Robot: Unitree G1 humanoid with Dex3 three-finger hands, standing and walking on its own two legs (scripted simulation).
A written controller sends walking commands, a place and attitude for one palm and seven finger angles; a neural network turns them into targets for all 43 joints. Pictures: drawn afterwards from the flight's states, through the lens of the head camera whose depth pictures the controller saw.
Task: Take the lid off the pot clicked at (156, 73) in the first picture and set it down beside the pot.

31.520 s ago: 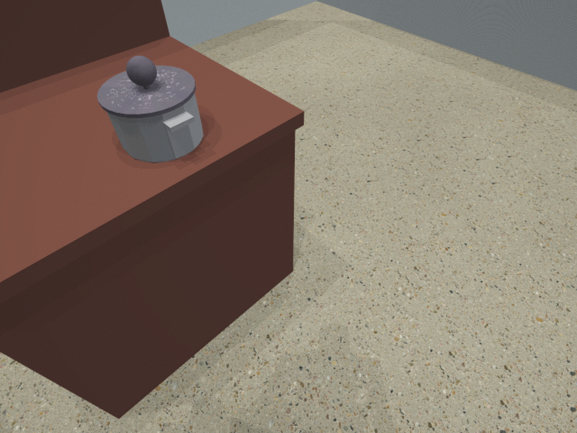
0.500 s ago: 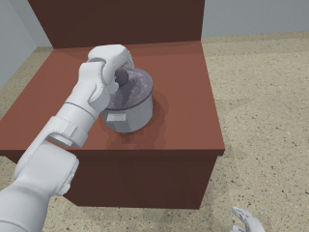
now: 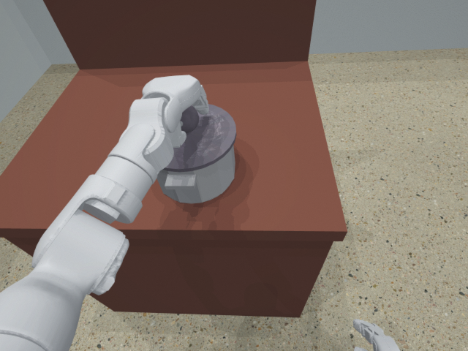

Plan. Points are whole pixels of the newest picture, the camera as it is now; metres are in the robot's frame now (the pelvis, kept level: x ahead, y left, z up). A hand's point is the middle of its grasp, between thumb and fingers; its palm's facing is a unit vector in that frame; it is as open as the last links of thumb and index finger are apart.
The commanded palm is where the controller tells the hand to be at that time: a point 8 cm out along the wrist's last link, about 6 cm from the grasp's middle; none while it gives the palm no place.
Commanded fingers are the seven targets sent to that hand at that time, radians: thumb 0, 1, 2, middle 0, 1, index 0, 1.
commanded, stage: lower the open fingers around the knob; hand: left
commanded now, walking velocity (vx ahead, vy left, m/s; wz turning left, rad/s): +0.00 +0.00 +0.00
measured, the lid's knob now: (184, 118) +0.49 +0.09 +0.15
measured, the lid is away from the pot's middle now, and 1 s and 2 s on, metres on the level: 0.00 0.00 0.01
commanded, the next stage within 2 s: close the fingers and squeeze the knob in 0.04 s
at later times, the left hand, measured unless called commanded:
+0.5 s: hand (179, 122) +0.47 +0.10 +0.16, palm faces -0.26 -0.04 -0.97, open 9.3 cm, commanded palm +0.44 +0.10 +0.23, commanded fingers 0.00 -0.03 1.24 -0.74 -0.57 -0.74 -0.57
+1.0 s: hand (181, 122) +0.46 +0.09 +0.16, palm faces -0.25 -0.04 -0.97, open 7.7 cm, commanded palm +0.44 +0.10 +0.23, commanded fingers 0.00 0.21 1.12 -0.76 -0.79 -0.82 -0.82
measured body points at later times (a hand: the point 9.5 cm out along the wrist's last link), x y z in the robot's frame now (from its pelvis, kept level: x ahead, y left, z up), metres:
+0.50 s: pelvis +0.00 +0.01 +0.00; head +0.03 -0.02 +0.45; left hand +0.47 +0.10 +0.21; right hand +0.12 -0.23 -0.13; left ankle -0.06 +0.08 -0.74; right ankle +0.03 -0.12 -0.74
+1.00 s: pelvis +0.00 +0.00 +0.00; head +0.02 -0.04 +0.45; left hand +0.47 +0.09 +0.21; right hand +0.13 -0.24 -0.13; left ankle -0.06 +0.08 -0.74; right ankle +0.03 -0.12 -0.74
